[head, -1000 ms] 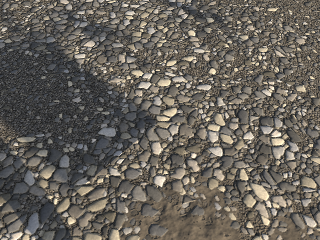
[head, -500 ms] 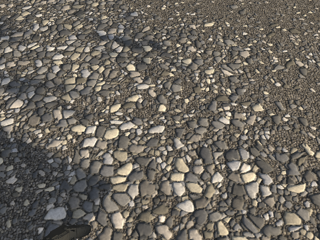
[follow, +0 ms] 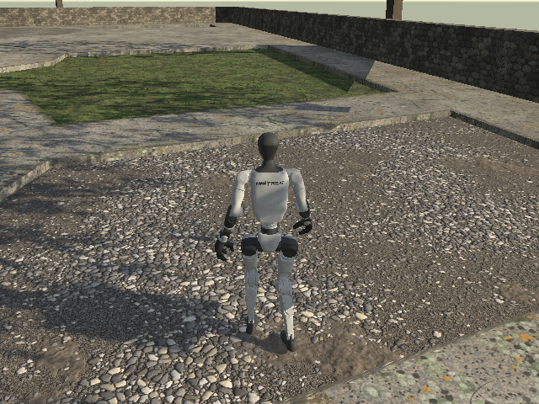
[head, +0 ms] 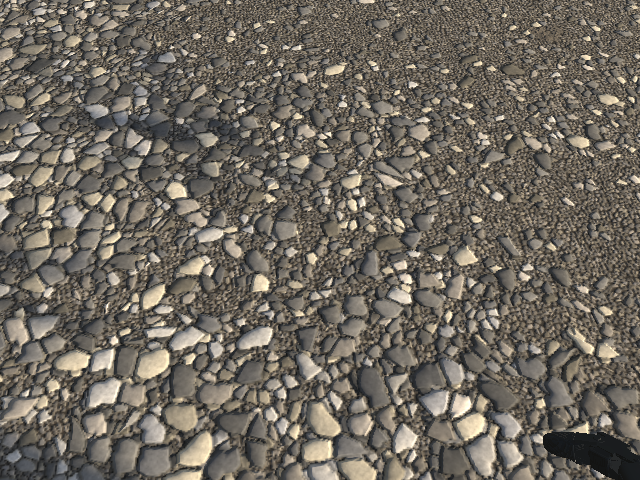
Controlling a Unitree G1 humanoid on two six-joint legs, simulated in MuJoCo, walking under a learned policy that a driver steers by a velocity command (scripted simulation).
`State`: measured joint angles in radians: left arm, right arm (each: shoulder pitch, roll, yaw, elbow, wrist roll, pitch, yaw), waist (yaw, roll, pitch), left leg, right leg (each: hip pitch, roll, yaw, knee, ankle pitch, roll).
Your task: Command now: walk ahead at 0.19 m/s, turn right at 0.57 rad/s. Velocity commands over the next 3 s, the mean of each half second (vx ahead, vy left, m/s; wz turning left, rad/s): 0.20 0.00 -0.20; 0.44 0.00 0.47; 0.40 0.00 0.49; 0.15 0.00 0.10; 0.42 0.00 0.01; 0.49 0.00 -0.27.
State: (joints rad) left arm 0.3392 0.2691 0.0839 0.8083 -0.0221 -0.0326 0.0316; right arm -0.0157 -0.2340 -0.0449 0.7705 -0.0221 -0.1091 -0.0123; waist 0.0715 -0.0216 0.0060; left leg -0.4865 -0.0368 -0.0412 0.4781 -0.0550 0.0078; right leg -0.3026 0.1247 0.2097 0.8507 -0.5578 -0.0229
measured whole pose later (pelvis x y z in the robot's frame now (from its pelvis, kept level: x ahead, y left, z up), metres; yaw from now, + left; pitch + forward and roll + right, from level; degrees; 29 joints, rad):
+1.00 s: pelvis +0.29 +0.08 +0.01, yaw +13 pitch +2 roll +0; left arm 0.25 0.28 0.07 0.77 -0.01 -0.12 0.02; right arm 0.21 -0.28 -0.07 0.75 0.01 -0.05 0.04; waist 0.00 -0.02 0.04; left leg -0.37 -0.09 0.01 0.53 -0.19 0.09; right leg -0.47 -0.09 0.03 1.22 -0.36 0.01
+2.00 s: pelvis +0.64 +0.17 +0.00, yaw +29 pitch +0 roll +0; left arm 0.25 0.26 0.03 0.84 -0.01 -0.07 -0.02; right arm 0.28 -0.23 -0.03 0.72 0.01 0.00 -0.02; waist 0.01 0.00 -0.02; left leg -0.27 0.00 -0.05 0.62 -0.36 0.00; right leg -0.28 0.00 -0.03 0.63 -0.36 -0.07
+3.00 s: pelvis +1.06 +0.41 -0.01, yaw +18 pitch +3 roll +1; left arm 0.09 0.26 0.04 0.68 -0.02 -0.06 -0.06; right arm 0.35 -0.29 -0.06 0.85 0.01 -0.04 -0.02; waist -0.05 -0.01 0.02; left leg 0.06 0.04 0.20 0.46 -0.49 -0.02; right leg -0.53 0.00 -0.04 0.58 -0.10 -0.10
